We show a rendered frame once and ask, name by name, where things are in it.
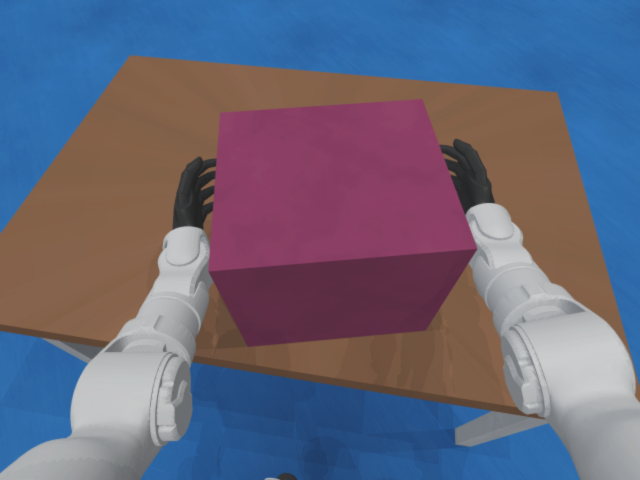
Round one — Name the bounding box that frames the table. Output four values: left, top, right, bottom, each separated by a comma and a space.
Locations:
0, 55, 640, 447

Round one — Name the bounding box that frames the left robot forearm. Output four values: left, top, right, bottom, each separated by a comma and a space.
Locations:
70, 226, 214, 431

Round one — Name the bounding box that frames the left robot hand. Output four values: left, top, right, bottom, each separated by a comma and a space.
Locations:
172, 157, 217, 230

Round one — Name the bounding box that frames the robot right upper arm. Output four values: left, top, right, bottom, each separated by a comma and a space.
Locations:
501, 311, 640, 480

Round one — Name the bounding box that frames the carton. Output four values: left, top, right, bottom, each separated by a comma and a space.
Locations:
208, 99, 477, 347

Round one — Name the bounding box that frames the right robot hand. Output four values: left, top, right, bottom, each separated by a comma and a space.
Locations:
439, 139, 495, 215

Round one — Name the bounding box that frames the right robot forearm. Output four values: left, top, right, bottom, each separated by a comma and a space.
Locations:
465, 203, 636, 394

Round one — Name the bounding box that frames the robot left upper arm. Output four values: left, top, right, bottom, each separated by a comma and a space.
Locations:
0, 352, 192, 480

